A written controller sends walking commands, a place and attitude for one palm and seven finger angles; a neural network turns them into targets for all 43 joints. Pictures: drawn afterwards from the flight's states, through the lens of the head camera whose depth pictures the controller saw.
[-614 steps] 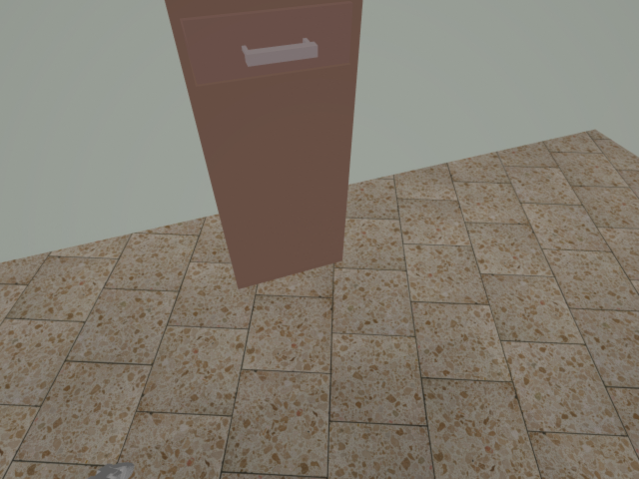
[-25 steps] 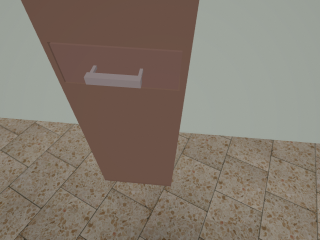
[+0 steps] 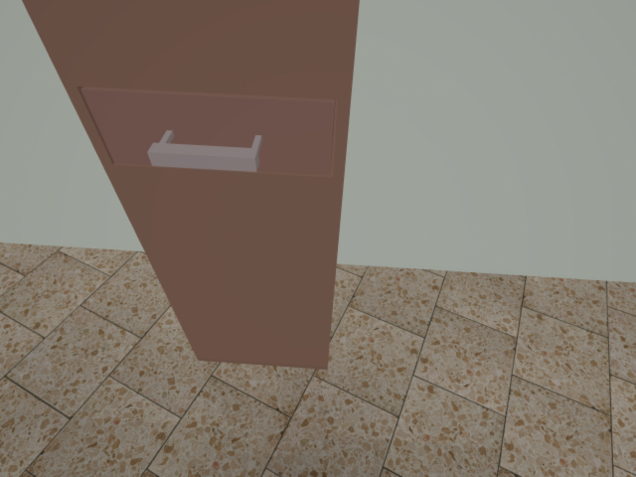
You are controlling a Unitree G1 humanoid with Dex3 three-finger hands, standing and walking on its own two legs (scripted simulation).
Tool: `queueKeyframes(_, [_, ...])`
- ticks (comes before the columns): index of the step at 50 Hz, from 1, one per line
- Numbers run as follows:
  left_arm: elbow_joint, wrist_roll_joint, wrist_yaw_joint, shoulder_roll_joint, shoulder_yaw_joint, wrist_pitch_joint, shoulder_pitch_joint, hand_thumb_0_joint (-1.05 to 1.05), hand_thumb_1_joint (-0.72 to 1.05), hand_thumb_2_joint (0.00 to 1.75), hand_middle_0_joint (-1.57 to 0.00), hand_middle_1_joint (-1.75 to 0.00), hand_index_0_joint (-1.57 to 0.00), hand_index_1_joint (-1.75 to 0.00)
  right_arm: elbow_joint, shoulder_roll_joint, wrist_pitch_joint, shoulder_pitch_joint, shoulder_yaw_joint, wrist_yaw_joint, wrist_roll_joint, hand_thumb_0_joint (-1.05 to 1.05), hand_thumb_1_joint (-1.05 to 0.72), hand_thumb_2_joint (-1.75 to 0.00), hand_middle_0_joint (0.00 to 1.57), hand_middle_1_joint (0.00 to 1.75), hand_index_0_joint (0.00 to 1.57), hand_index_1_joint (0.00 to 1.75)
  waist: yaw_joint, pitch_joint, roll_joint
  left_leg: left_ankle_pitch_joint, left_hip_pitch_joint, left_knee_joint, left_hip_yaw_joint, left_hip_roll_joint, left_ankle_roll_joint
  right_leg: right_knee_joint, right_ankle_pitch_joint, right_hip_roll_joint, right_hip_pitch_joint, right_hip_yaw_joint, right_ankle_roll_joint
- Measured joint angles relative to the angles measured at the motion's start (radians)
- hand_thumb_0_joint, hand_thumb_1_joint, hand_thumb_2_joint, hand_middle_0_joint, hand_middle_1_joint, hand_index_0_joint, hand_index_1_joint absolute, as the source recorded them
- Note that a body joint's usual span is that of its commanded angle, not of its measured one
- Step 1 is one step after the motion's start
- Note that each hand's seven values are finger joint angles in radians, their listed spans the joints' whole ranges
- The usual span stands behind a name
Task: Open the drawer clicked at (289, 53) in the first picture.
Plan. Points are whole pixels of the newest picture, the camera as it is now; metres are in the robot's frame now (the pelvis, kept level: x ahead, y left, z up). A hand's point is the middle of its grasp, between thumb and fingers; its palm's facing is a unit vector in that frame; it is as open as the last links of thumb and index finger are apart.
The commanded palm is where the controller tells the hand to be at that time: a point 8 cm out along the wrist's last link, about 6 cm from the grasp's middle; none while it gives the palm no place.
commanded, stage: come to a stop and stand still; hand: left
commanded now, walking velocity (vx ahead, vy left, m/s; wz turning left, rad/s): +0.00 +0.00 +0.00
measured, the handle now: (208, 148) +0.56 +0.20 +0.12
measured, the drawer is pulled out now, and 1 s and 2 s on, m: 0.00 0.00 0.00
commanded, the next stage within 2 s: look again from close up in 0.02 s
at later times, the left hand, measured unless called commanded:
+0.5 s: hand out of the picture +0.04 +0.19 -0.18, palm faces +0.03 -0.98 -0.20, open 7.4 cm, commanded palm none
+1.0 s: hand (123, 422) +0.18 +0.24 -0.01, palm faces +0.09 -0.62 -0.78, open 7.8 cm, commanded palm +0.11 +0.28 -0.01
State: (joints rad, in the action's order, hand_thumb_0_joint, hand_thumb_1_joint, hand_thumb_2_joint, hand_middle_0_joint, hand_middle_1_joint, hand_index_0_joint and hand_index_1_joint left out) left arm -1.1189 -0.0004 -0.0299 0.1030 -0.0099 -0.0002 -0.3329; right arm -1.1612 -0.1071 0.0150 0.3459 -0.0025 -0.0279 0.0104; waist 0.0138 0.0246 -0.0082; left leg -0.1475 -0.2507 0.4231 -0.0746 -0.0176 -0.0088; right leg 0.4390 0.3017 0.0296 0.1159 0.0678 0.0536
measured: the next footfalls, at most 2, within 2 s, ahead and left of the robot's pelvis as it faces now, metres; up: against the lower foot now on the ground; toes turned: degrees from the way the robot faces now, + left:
none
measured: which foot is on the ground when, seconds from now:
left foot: down 0.00-1.00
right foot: down 0.00-1.00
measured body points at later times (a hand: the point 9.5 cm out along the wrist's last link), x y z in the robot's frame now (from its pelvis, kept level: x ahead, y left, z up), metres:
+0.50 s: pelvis +0.02 +0.02 -0.01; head +0.00 +0.03 +0.44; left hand +0.04 +0.24 -0.16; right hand +0.06 -0.21 -0.16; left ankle +0.05 +0.11 -0.74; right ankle -0.04 -0.08 -0.74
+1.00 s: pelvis -0.04 +0.06 -0.03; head -0.05 +0.03 +0.42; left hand +0.17 +0.27 +0.04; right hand +0.11 -0.17 -0.13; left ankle +0.05 +0.12 -0.74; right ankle +0.00 -0.05 -0.74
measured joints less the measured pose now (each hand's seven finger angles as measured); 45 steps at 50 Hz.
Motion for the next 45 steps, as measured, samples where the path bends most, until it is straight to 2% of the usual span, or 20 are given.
queueKeyframes(7, [-0.003,-0.005,-0.001,-0.007,-0.009,-0.006,-0.022,0.0,0.91,0.9,-0.2,-0.29,-0.2,-0.3,0.011,0.013,-0.003,0.001,-0.002,0.004,0.001,0.01,-0.91,-0.9,0.2,0.3,0.2,0.3,0.002,0.005,0.008,-0.009,-0.007,0.009,0.005,-0.003,0.003,-0.006,0.004,0.004,-0.003,0.005,0.002])
queueKeyframes(13, [0.036,-0.013,-0.012,0.003,-0.008,-0.024,-0.032,0.0,0.9,0.9,-0.2,-0.29,-0.2,-0.3,0.094,-0.028,-0.018,-0.009,0.016,0.002,0.009,0.01,-0.91,-0.9,0.2,0.3,0.2,0.3,0.011,-0.009,0.051,-0.067,-0.062,0.109,0.017,-0.007,-0.004,0.049,0.04,0.005,0.028,0.015,-0.002])
queueKeyframes(24, [0.114,-0.009,-0.024,0.052,0.004,-0.009,-0.004,0.0,0.9,0.9,-0.2,-0.29,-0.19,-0.3,0.132,-0.058,-0.016,-0.084,0.019,-0.001,0.004,0.01,-0.92,-0.9,0.2,0.3,0.2,0.3,-0.012,-0.031,-0.001,-0.1,-0.018,0.131,-0.014,0.007,-0.026,0.081,0.068,-0.015,-0.003,-0.014,-0.028])
queueKeyframes(39, [0.103,-0.017,-0.016,0.059,-0.006,0.001,0.0,0.0,0.91,0.9,-0.2,-0.29,-0.2,-0.3,0.129,-0.067,-0.015,-0.1,0.009,0.013,0.001,0.0,-0.92,-0.9,0.2,0.3,0.2,0.3,-0.015,-0.002,0.009,-0.043,-0.026,0.077,-0.031,0.026,-0.066,0.02,-0.001,-0.035,0.003,-0.026,-0.068])
queueKeyframes(40, [0.25,-0.055,-0.021,0.066,-0.02,0.067,-0.043,0.01,0.91,0.9,-0.2,-0.3,-0.2,-0.3,0.174,-0.072,-0.02,-0.079,0.001,0.011,-0.016,0.01,-0.92,-0.9,0.2,0.3,0.2,0.3,-0.018,0.004,0.01,-0.044,-0.041,0.088,-0.033,0.026,-0.069,0.034,-0.001,-0.035,0.021,-0.028,-0.067])
queueKeyframes(41, [0.439,-0.094,-0.036,0.082,-0.037,0.094,-0.096,0.01,0.9,0.9,-0.2,-0.3,-0.2,-0.3,0.22,-0.077,-0.063,-0.052,-0.01,-0.003,-0.029,0.01,-0.92,-0.9,0.2,0.3,0.2,0.3,-0.029,0.009,0.006,-0.042,-0.05,0.09,-0.041,0.031,-0.071,0.077,0.009,-0.043,0.052,-0.03,-0.054])
queueKeyframes(43, [0.747,-0.13,-0.104,0.12,-0.065,0.084,-0.159,0.02,0.89,0.9,-0.21,-0.3,-0.2,-0.31,0.272,-0.085,-0.17,-0.017,-0.019,-0.033,-0.05,0.01,-0.91,-0.9,0.2,0.3,0.2,0.3,-0.041,-0.006,0.002,-0.031,-0.074,0.085,-0.052,0.051,-0.069,0.19,0.055,-0.055,0.132,-0.039,-0.036])
queueKeyframes(45, [0.962,-0.18,-0.166,0.145,-0.091,0.097,-0.156,0.02,0.87,0.89,-0.21,-0.32,-0.2,-0.32,0.327,-0.099,-0.23,-0.011,-0.019,-0.044,-0.059,0.01,-0.91,-0.9,0.2,0.3,0.2,0.3,-0.027,-0.025,0.016,-0.022,-0.099,0.091,-0.048,0.074,-0.07,0.246,0.073,-0.053,0.194,-0.047,-0.031])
